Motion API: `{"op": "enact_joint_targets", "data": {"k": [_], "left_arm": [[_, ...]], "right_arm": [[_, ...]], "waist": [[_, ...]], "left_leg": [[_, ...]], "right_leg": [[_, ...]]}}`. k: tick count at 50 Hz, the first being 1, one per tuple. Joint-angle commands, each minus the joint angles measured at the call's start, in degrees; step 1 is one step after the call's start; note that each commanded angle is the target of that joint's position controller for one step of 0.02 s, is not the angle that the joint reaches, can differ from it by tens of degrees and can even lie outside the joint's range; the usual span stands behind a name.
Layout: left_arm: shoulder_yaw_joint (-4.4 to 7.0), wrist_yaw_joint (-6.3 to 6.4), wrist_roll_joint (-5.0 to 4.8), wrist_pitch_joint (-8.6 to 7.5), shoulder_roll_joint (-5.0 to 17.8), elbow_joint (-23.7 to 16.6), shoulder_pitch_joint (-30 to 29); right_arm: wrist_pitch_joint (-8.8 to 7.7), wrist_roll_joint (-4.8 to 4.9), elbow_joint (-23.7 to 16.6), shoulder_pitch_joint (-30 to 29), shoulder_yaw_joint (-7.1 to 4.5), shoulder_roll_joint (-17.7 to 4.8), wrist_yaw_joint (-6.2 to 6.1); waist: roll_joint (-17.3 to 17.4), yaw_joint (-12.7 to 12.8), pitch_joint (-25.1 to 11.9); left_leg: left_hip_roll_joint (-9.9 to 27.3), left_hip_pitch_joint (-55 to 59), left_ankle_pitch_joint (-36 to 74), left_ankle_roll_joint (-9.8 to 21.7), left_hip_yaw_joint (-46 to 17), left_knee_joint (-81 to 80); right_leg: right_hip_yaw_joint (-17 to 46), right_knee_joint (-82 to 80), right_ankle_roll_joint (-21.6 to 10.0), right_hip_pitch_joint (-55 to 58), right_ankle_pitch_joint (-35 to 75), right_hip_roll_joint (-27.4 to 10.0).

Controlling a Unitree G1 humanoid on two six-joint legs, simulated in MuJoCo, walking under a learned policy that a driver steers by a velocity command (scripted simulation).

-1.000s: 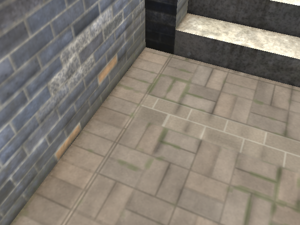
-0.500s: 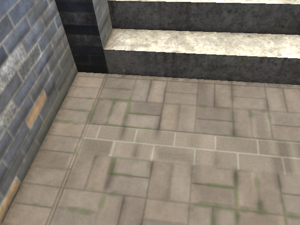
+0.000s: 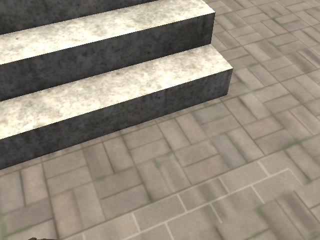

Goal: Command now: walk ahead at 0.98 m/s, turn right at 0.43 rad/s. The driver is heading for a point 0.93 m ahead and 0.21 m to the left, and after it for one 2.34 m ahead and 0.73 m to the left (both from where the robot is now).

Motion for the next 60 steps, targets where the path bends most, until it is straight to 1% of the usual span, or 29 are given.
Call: {"op": "enact_joint_targets", "data": {"k": [1, 5, 7, 10, 11, 12, 13, 15, 18, 23, 29, 32, 33, 34, 35, 36, 37, 40, 42, 45, 46, 49, 50, 51, 52, 53, 54, 57, 60], "left_arm": [[-1.67, -0.98, 0.05, -0.24, -0.48, -5.65, -3.12], [-3.05, -2.36, -0.37, -1.17, -1.58, -7.42, -11.61], [-2.94, -1.41, 0.1, -1.36, -0.51, -6.91, -11.6], [-0.34, 1.21, 0.88, -1.89, 4.72, 0.0, 11.67], [1.38, 2.6, 1.99, -1.86, 9.97, 2.4, 20.12], [2.31, 3.09, 2.28, -2.19, 13.74, 1.36, 18.52], [2.67, 3.15, 1.04, -1.94, 11.9, 1.46, 18.13], [1.25, 3.01, 0.51, -3.17, 5.19, 4.28, 13.07], [-0.06, 2.87, -0.73, -4.74, 0.15, 6.29, 11.31], [-0.64, 2.49, -1.56, -6.57, -1.85, 9.36, 11.95], [0.06, 5.27, -1.78, -6.27, 5.25, 10.52, 14.26], [1.6, 6.68, -0.53, -3.37, 9.85, 7.9, 8.08], [1.82, 5.88, -0.07, -2.55, 9.51, 7.75, 6.06], [-0.68, 4.35, 1.27, -3.56, -0.45, 5.61, 4.17], [-2.07, 4.15, -0.35, -5.12, -1.87, -0.57, 10.23], [-2.55, 4.09, 0.31, -6.7, 1.27, -0.87, 8.18], [-2.2, 3.84, 0.11, -7.15, 3.96, -0.17, 5.67], [-3.08, 4.31, 2.81, -3.9, 2.64, -0.45, 3.85], [-3.94, 3.94, 2.67, -2.72, 0.37, -3.21, 0.02], [-5.49, 4.4, -0.19, -2.55, -3.98, -5.85, -3.71], [-5.32, 5.17, -0.25, -2.43, -3.23, -4.81, -0.99], [-3.95, 6.76, 0.28, -3.82, 1.53, -5.07, 3.66], [-2.7, 7.71, -0.92, -4.42, 3.22, -2.01, 12.29], [-2.06, 8.18, -1.7, -3.97, 2.37, 2.64, 16.09], [-1.83, 7.48, -0.04, -3.88, 4.41, 2.79, 13.44], [-0.96, 6.67, 1.3, -2.93, 3.65, 2.39, 16.47], [-0.48, 6.23, 2.43, -2.56, 2.53, 2.21, 17.85], [-0.82, 5.97, 0.64, -3.97, -0.36, 6.3, 12.01], [-0.11, 6.18, -0.85, -4.04, 1.26, 11.33, 16.15]], "right_arm": [[-2.2, 0.46, -3.01, -4.21, 0.72, -2.49, 0.64], [-2.14, 1.42, -0.51, 0.73, 0.64, -5.72, 0.75], [-1.46, 1.28, 1.32, 3.69, 0.46, -8.53, 0.37], [0.75, 1.39, 2.64, 3.77, 0.29, -12.09, -1.03], [0.84, 1.14, 0.84, 4.34, 1.34, -7.21, -0.69], [0.36, 3.67, -2.26, 9.45, 2.96, 1.24, 0.29], [0.3, 3.68, -3.44, 2.9, 1.52, -5.06, -0.33], [0.43, 3.18, -3.76, -2.52, 1.94, -2.66, 0.18], [3.56, 1.3, -1.45, 0.05, 1.93, 0.26, 1.81], [4.93, 1.54, -6.39, -14.07, 2.32, 1.95, 3.24], [4.01, 1.15, -8.33, -19.44, 2.9, -1.15, 4.57], [4.36, 1.23, -1.21, 5.37, 0.11, -7.85, 3.05], [4.31, 1.91, 1.1, 12.81, -1.52, -10.02, 1.9], [4.99, 2.64, 1.69, 7.59, -2.59, -13.05, 0.81], [5.45, 0.75, -1.77, 2.06, -3.24, -18.32, 0.56], [5.3, 0.33, -4.48, -1.27, -3.36, -15.55, 0.1], [4.93, 0.5, -3.88, -3.59, -2.37, -10.67, -0.16], [2.36, 1.98, -3.29, -6.33, -1.03, -8.37, -0.28], [1.34, 2.33, -3.37, -7.11, -0.83, -8.7, -0.05], [1.67, 2.21, -3.07, -8.49, -1.22, -8.78, -0.38], [1.94, 1.55, -3.86, -7.32, -1.11, -7.82, -1.02], [2.33, 1.56, -7.03, -11.41, -2.03, -8.34, -1.59], [2.14, 2.04, -7.81, -15.12, -2.36, -8.92, -1.17], [1.98, 1.88, -8.99, -17.56, -1.5, -5.3, -0.99], [1.68, 1.95, -12.28, -14.35, -0.23, -1.51, -2.19], [2.34, 1.63, -12.76, -10.96, 0.71, -0.7, -2.86], [3.32, 1.61, -14.19, -13.66, 1.06, -0.64, -3.52], [6.04, -0.09, -23.72, -31.38, 2.72, 2.75, -3.44], [8.1, -1.87, -31.04, -39.96, 3.46, 5.08, -3.23]], "waist": [[5.42, 5.05, 7.93], [3.44, 2.64, 10.18], [5.96, 3.16, 8.02], [9.94, 15.72, -7.21], [4.99, 16.9, -14.65], [-10.07, 9.44, -24.21], [-3.37, 12.38, -23.02], [2.0, 7.72, -4.09], [-0.58, 2.47, 0.54], [-0.98, 1.92, 8.08], [-0.31, -0.16, 4.95], [-3.75, -12.73, -7.38], [0.66, -15.8, -8.9], [16.98, -8.83, -1.2], [20.57, -1.22, -11.89], [10.38, -2.2, -11.19], [0.74, 0.41, -2.55], [-5.22, 5.3, 3.67], [-4.74, 6.15, 4.24], [2.92, 4.45, 1.39], [7.7, 3.88, -2.91], [3.65, 7.5, -7.6], [0.1, 12.28, -10.92], [-5.41, 13.1, -7.94], [-6.1, 4.64, -2.91], [-4.63, 5.3, -10.72], [-1.62, 7.31, -14.1], [-5.02, 4.67, 2.8], [-5.3, 5.07, 3.93]], "left_leg": [[14.7, -3.91, 6.63, 8.07, -10.68, -18.36], [13.49, -5.08, 23.52, 7.54, -1.66, -24.6], [14.25, 5.48, 49.08, 7.3, 0.41, -17.64], [14.11, 3.39, 66.5, 6.0, -0.52, 17.88], [10.28, -10.81, 37.87, 6.1, -2.26, 38.88], [2.04, -30.11, -8.61, 4.95, -7.88, 60.29], [2.7, -34.63, -3.66, 6.44, -12.54, 63.95], [7.22, -34.6, 3.84, 6.26, -11.87, 56.41], [9.82, -28.89, 5.22, 5.21, -12.27, 52.32], [8.51, -34.52, 17.38, 4.83, -6.55, 42.25], [-0.77, -20.35, 24.8, 9.06, 4.66, 18.4], [-4.59, 3.61, 14.08, 13.17, 1.46, 18.31], [-3.21, 12.65, 10.24, 15.9, -3.14, 14.11], [1.94, 17.41, 17.34, 18.34, -13.81, 17.26], [12.05, 29.04, 7.02, 31.26, -44.58, 4.87], [16.16, 26.08, -10.74, 29.99, -56.2, -9.73], [15.12, 14.85, -12.13, 25.88, -52.55, -12.91], [8.34, -4.99, 13.86, 21.86, -37.11, -12.24], [2.86, -14.09, 30.77, 19.79, -27.57, -10.89], [-3.98, -16.8, 52.33, 12.28, -19.03, -2.67], [-1.99, -7.44, 66.09, 10.88, -21.83, 3.37], [-5.09, -2.79, 85.83, 4.52, -25.48, 22.59], [-7.63, -7.67, 67.22, 1.16, -25.54, 36.85], [-10.98, -22.56, 8.1, 0.63, -18.29, 50.69], [-9.46, -44.9, -17.42, 0.79, -14.16, 64.47], [-6.86, -55.4, -24.51, -0.19, -10.05, 78.03], [-4.18, -61.79, -24.2, 0.85, -11.01, 85.09], [2.11, -65.72, -26.2, 0.26, -9.41, 82.0], [2.6, -71.45, -29.11, 2.75, -5.58, 93.8]], "right_leg": [[3.54, -9.21, 0.78, -6.18, 7.48, -2.7], [-7.85, -26.23, -1.34, 8.88, 14.55, -0.82], [-11.33, -30.29, -3.06, 10.8, 9.24, 1.94], [-8.44, -36.7, -4.83, 40.63, 1.74, 4.78], [5.2, -35.06, -4.74, 56.99, -12.79, -7.2], [35.64, -43.26, -6.57, 70.03, -26.0, -24.77], [38.45, -50.3, -5.79, 63.97, -25.03, -24.3], [20.38, -52.79, -4.04, 44.46, -10.28, -19.02], [6.89, -57.57, -0.77, 33.26, -1.48, -14.36], [-12.28, -62.54, 3.49, 30.21, 19.94, -8.24], [-20.53, -54.97, 6.67, 40.37, 62.52, -8.98], [-17.64, -22.19, 5.87, 38.69, 75.67, -11.9], [-17.9, 0.29, 5.05, 31.08, 51.42, -7.44], [-15.09, 24.13, 5.75, 7.68, -12.06, 3.83], [-3.62, 34.85, 7.65, -9.85, -18.54, 5.84], [2.53, 27.7, 6.12, -12.11, -12.22, 2.09], [2.46, 20.03, 5.94, -9.43, -6.33, -1.1], [0.91, 8.48, 8.85, 2.71, -5.56, -4.98], [-2.45, -3.9, 9.84, 10.49, -4.02, -4.93], [-7.7, -22.08, 9.1, 21.42, 5.96, 0.59], [-7.25, -17.13, 7.66, 16.84, 4.61, 1.46], [-6.16, -31.87, 5.3, 24.53, 3.45, 4.15], [-2.66, -51.33, 6.2, 39.23, 20.14, 2.16], [-1.28, -60.38, 6.0, 53.29, 42.42, -5.28], [6.34, -44.39, 2.82, 63.0, 76.21, -17.82], [8.35, -34.11, -4.58, 71.59, 92.71, -26.04], [7.98, -36.06, -6.02, 72.93, 79.7, -27.6], [-3.79, -54.21, 0.82, 50.87, 47.53, -21.87], [-9.73, -60.12, 0.3, 49.61, 53.48, -21.1]]}}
